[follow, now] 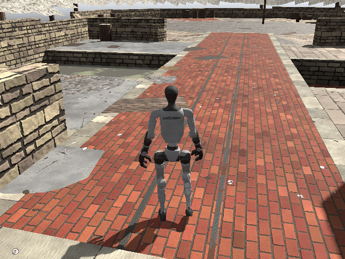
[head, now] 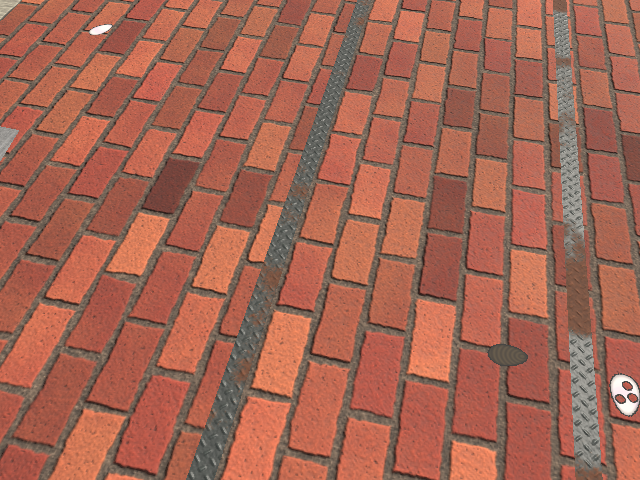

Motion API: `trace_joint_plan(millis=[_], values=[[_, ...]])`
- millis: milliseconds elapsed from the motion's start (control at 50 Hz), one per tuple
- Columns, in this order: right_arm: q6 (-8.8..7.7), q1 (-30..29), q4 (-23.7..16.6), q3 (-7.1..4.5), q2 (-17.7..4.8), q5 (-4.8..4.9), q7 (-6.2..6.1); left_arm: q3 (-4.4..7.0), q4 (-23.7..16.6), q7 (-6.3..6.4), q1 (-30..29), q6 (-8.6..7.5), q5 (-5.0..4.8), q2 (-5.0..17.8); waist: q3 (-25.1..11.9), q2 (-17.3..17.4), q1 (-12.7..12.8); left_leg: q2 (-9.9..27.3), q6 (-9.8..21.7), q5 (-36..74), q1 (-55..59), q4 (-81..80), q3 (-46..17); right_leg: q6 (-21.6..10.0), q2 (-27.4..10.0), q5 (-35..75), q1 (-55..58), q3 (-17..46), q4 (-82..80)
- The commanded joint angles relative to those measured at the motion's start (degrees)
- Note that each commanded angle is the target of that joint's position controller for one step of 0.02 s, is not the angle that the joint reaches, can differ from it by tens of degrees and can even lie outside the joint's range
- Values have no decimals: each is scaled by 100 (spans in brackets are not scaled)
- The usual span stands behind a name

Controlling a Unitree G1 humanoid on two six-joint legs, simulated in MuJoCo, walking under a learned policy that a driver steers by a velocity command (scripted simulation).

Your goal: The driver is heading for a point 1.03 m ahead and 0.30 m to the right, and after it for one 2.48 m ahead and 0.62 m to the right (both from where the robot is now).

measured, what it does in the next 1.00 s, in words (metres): walks ahead, turning right: right foot, then left foot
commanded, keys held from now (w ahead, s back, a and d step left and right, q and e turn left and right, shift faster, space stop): w+e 0.72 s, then w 0.28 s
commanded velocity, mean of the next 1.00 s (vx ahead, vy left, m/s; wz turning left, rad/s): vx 0.50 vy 0.00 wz -0.47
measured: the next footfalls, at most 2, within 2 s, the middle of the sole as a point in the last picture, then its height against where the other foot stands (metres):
right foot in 0.36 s outside the picture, level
left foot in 0.84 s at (356, 385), level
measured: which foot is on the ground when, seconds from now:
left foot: down 0.00-0.38, up 0.40-0.82, down 0.84-1.00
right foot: up 0.00-0.34, down 0.36-0.86, up 0.88-1.00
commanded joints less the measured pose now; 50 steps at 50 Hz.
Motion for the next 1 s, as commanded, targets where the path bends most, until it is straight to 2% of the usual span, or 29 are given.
trace_joint_plan(millis=[20, 80, 160, 260, 320, 340, 360, 380, 400, 420, 440, 460, 480, 500, 540, 600, 660, 720, 780, 820, 840, 860, 880, 900, 920, 940, 960, 980, 1000], values=[[-126, 110, -47, -103, -477, -30, -27, 89, -331, 25, 134, 98, -8, 141, -145, 740, 55, 1635, 803, 821, 712, -1397, -1152, -29, -424, 513, -886, 359, -138], [-130, 251, 87, -147, -691, -71, -118, 91, -525, -18, -301, 149, 53, 151, 44, 564, 50, 1630, 776, 1401, 738, -1481, -615, 34, -353, 1348, -1250, 444, -889], [-97, 419, 172, -149, -843, -19, -187, -2, -790, -188, -1070, 131, 101, 80, 243, 487, -142, 1467, 591, 1460, 755, -1603, 95, -4, -216, 2380, -936, -32, -2212], [79, 997, 366, -198, -1070, 82, -222, -86, -1270, -394, -1918, 166, 89, 115, 492, 429, -372, 1783, 499, 2142, 1921, -1168, 436, -172, -62, 1848, -1260, -437, -2946], [217, 871, 270, -273, -1357, 130, -281, 27, -1410, -479, -1648, 196, 87, 386, 84, 739, -31, 1848, 328, 4756, 2273, -92, 661, -455, 435, 883, -375, -939, -3006], [268, 812, 231, -291, -1436, 127, -304, 132, -1318, -481, -1088, 201, 67, 587, -223, 830, 298, 1790, 247, 5388, 2189, 743, 723, -602, 667, 690, 369, -1047, -3071], [289, 708, 177, -270, -1423, 139, -319, 318, -1083, -424, -138, 206, 55, 922, -698, 724, 798, 1567, 58, 5079, 1626, 1997, 825, -830, 865, 1057, 1785, -962, -3508], [230, 793, 18, -188, -1196, -4, -317, 503, -918, -280, 679, 257, 78, 1505, -1294, -142, 970, 1229, -212, 2643, 3, 3916, 851, -1223, -119, 1293, 3619, 653, -3550], [12, 1109, -283, 54, -459, -39, -187, 491, -1066, -278, 403, 205, 42, 1793, -1922, -1282, 347, -133, -527, -2213, -2341, 5862, -79, -2383, -1423, 332, 5263, 4057, -4560], [-252, 456, -398, -49, -939, 185, -78, 335, -1093, -282, 614, 180, 132, 1329, -2087, -561, 716, 100, -335, -2183, -2965, 6106, -1141, -2146, -1406, 259, 5360, 4182, -5017], [-358, 57, -534, -65, -1024, 337, -42, 260, -1108, -259, 397, 119, 167, 1038, -1402, -341, 677, 357, -179, -1752, -3229, 5870, -1105, -1890, -1213, 667, 4786, 3279, -4980], [-382, 30, -487, -61, -952, 262, -82, 212, -1175, -265, -27, 58, 137, 877, -855, 256, 358, 626, -157, -1351, -2963, 5267, -1097, -1703, -950, 1327, 3820, 2571, -5011], [-330, 46, -431, -126, -1041, 119, -130, 153, -1256, -246, -370, 28, 141, 685, -631, 313, 150, 803, -202, -1164, -2539, 4743, -1076, -1566, -762, 1832, 3088, 2081, -5072], [-241, 140, -427, -154, -1043, 75, -132, 120, -1340, -220, -531, 14, 186, 631, -524, 245, -18, 884, -258, -1050, -2155, 4518, -1101, -1546, -644, 2078, 2570, 1907, -5194], [-101, 154, -497, -157, -919, 12, -143, 126, -1361, -167, -503, -4, 157, 730, -395, 231, -149, 870, -435, -918, -1933, 3960, -1010, -1552, -538, 2316, 2028, 1696, -5357], [-28, -469, -722, -88, -750, -56, -168, 192, -1348, -56, -283, 1, 133, 982, -165, 103, -7, 700, -649, 60, -1938, 2724, -874, -1414, -278, 2320, 1558, 1282, -5447], [-54, -1071, -898, -7, -623, -15, -109, 205, -1307, -26, -69, 49, 107, 998, -62, -121, 251, 391, -646, 1215, -1463, 1400, -804, -1109, 19, 1699, 1252, 1060, -5356], [-91, -1404, -1069, -12, -761, 80, -48, 206, -1202, -37, 204, 76, 74, 976, -49, -244, 396, 255, -600, 1430, -1248, 898, -912, -1007, -121, 1242, 1443, 1401, -5132], [-187, -1287, -1073, -50, -970, 79, 46, 168, -1127, 1, 351, 108, 108, 856, -117, -380, 339, 296, -407, 1012, -1163, 616, -961, -930, -408, 1193, 2072, 1759, -4633], [-255, -742, -924, -106, -1066, 46, 60, 136, -1131, 17, 334, 138, 148, 794, -251, -500, 29, 193, -167, 690, -469, 357, -752, -786, -316, 1832, 2203, 1778, -4122], [-291, -99, -780, -190, -1264, -31, 38, 63, -1180, 0, 303, 122, 172, 606, -696, -401, -266, 416, 79, 670, 510, 422, -929, -614, -20, 2271, 2020, 1546, -3291], [-296, 787, -673, -271, -1613, -84, 23, -43, -1266, -7, 523, 100, 266, 358, -1502, 368, -505, 1398, 516, 630, 2069, 590, -2039, -370, 419, 1150, 1132, 1074, -1611], [-202, 1340, -346, -390, -1961, -51, 83, -98, -1273, -23, 1354, 31, 35, 162, -1956, 2407, -205, 2405, 1428, -1025, 3451, -309, -4781, 6, 1094, -1421, -788, 570, 76], [-188, 1205, -440, -250, -1391, 117, 114, -8, -1180, -6, 1060, 10, -29, 757, -1426, 1575, -407, 2342, 1293, -2414, 3231, -639, -5096, 15, 752, -1378, -1495, 902, 705], [-152, 838, -524, -159, -1088, 124, 92, 47, -1321, -12, 340, 4, 0, 980, -723, 1008, -508, 2130, 1049, -2261, 2541, -683, -4222, -10, 548, -834, -1703, 791, 779], [-112, 526, -596, -104, -1020, 43, 81, 30, -1413, -3, -40, 0, 86, 899, -394, 583, -398, 1900, 948, -1564, 1856, -759, -3572, -11, 326, -443, -1521, 565, 624], [-91, 347, -588, -67, -919, 1, 74, 33, -1487, -13, -215, -19, 166, 814, -167, 544, -277, 1720, 958, -971, 1366, -870, -3155, -9, 137, -157, -1395, 492, 268], [-101, 292, -580, -22, -836, -46, 59, 33, -1502, -35, -171, -21, 173, 720, -166, 692, -136, 1552, 907, -493, 1068, -968, -2808, -17, -31, 23, -1088, 439, -2], [-110, 321, -541, -5, -783, -31, 56, 18, -1491, -48, -109, -13, 159, 623, -196, 800, -88, 1439, 912, -173, 952, -1065, -2568, 3, -82, 80, -930, 353, -219]])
